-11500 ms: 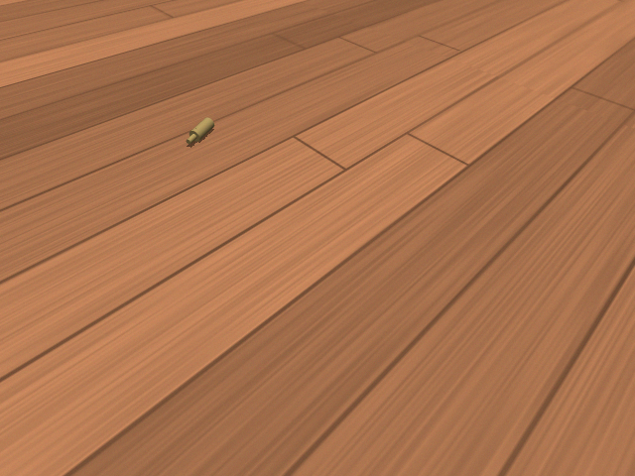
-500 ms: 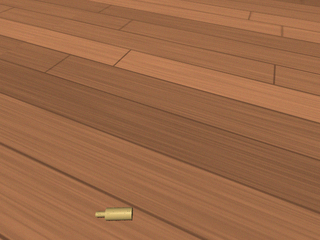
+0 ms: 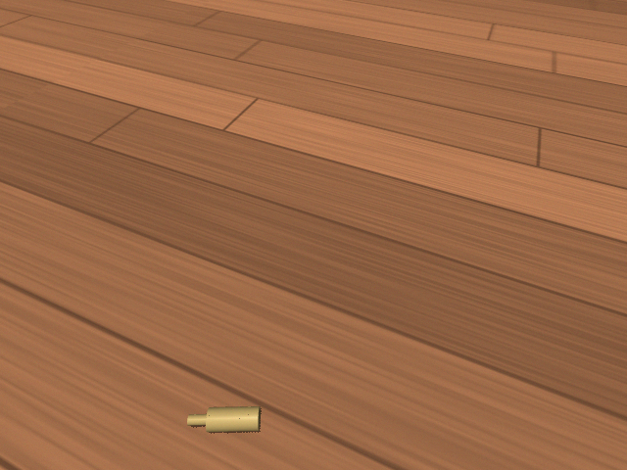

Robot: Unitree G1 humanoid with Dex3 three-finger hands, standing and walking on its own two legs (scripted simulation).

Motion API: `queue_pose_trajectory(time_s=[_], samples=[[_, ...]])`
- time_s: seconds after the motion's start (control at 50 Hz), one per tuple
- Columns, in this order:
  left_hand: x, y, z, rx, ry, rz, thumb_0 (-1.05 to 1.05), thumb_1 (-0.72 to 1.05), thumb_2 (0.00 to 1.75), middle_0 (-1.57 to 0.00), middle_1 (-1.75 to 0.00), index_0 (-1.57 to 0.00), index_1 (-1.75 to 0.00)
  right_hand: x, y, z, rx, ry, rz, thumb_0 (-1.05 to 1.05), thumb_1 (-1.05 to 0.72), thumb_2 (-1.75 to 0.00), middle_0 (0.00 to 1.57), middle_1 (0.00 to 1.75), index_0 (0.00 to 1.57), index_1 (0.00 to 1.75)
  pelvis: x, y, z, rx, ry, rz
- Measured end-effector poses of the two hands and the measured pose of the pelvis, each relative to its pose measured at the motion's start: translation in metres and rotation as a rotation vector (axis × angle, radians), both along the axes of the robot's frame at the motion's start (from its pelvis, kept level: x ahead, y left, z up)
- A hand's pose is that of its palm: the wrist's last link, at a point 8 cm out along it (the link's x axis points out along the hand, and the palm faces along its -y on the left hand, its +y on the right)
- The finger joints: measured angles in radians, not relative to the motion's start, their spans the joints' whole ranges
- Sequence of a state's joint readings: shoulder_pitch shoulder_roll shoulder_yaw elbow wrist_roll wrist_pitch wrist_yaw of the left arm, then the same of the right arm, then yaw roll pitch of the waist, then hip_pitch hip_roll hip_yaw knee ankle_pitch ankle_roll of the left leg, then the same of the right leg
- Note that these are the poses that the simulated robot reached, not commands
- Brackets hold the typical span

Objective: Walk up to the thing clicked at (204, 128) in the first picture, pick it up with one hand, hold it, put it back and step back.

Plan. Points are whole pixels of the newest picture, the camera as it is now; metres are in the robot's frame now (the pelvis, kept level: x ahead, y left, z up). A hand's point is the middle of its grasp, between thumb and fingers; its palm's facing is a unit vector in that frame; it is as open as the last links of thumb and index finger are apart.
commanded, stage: stand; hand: left
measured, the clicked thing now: (224, 419) +0.42 +0.25 -0.75
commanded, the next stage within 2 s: none
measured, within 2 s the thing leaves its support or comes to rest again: neither
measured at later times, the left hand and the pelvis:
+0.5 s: hand out of the picture +0.06 +0.26 -0.16, palm faces -0.02 -0.94 -0.35, open 7.4 cm; pelvis +0.00 +0.00 +0.00, yaw +0 degrees
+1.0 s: hand out of the picture +0.06 +0.25 -0.16, palm faces -0.02 -0.94 -0.35, open 7.4 cm; pelvis +0.00 +0.00 +0.00, yaw +0 degrees
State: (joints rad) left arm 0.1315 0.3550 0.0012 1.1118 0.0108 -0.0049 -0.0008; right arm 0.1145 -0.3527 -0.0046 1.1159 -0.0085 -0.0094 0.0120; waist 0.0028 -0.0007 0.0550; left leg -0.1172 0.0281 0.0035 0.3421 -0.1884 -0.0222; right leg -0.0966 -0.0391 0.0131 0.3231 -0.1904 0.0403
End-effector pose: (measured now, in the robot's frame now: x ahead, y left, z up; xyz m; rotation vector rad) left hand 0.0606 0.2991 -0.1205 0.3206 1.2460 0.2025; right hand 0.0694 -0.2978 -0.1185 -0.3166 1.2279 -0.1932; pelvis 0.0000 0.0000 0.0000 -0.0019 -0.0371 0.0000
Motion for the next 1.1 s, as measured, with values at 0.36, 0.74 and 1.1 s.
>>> queue_pose_trajectory(time_s=[0.36, 0.74, 1.1], samples=[[-0.0024, 0.0002, -0.0001, 0.001, 0.003, 0.000, 0.00, 0.90, 0.89, -0.21, -0.30, -0.20, -0.30, -0.0035, -0.0003, -0.0004, 0.001, 0.007, -0.001, 0.00, -0.90, -0.90, 0.21, 0.30, 0.20, 0.30, -0.0011, -0.0002, 0.0000, 0.000, 0.000, 0.000], [-0.0053, -0.0004, 0.0004, 0.001, 0.007, 0.007, 0.00, 0.90, 0.89, -0.21, -0.30, -0.20, -0.30, -0.0056, 0.0001, -0.0021, 0.006, 0.013, 0.003, 0.00, -0.90, -0.90, 0.21, 0.30, 0.20, 0.30, -0.0019, -0.0012, 0.0000, 0.001, 0.001, 0.003], [-0.0018, -0.0016, 0.0004, 0.001, -0.003, 0.003, 0.00, 0.90, 0.89, -0.21, -0.30, -0.20, -0.30, -0.0022, -0.0017, -0.0002, 0.001, 0.003, 0.004, 0.00, -0.90, -0.90, 0.21, 0.30, 0.20, 0.30, -0.0014, -0.0020, 0.0001, -0.001, 0.000, 0.002]])
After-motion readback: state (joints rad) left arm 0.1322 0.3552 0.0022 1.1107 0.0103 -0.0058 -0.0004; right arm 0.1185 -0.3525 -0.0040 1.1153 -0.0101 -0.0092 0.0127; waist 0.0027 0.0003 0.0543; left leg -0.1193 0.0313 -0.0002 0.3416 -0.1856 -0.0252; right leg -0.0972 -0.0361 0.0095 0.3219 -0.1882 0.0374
